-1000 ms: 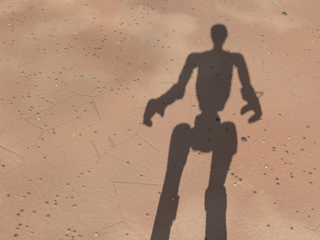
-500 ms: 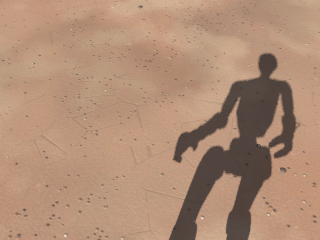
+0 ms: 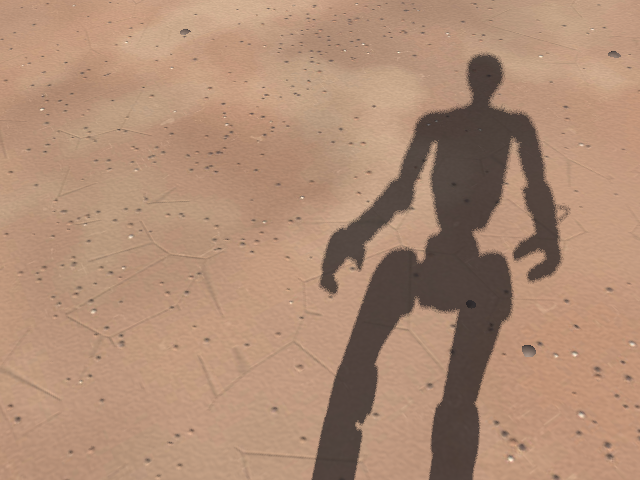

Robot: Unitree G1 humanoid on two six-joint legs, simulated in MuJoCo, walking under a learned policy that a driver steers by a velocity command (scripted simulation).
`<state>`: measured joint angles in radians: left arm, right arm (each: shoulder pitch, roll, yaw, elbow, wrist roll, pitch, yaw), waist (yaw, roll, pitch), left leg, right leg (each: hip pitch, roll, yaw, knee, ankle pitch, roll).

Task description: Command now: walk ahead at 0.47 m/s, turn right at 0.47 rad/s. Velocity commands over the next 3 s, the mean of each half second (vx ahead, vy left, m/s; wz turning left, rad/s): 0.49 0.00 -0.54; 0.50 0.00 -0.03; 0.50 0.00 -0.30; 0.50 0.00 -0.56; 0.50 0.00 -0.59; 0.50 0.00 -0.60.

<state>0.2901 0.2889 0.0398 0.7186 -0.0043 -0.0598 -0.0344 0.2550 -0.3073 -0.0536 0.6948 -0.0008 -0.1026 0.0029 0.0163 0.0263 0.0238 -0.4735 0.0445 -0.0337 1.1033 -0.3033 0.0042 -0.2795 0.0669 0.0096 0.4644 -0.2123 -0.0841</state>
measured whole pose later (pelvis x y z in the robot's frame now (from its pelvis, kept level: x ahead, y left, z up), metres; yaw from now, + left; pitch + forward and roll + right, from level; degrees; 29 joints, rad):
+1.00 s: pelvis +0.53 -0.12 +0.00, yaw -16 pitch +1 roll +0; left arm 0.22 0.27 0.04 0.69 0.01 -0.07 -0.02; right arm 0.29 -0.32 -0.05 0.82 0.03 -0.06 0.01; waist 0.00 0.04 0.04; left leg -0.47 0.07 -0.04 1.14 -0.36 0.00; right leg -0.28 0.00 -0.08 0.45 -0.19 -0.03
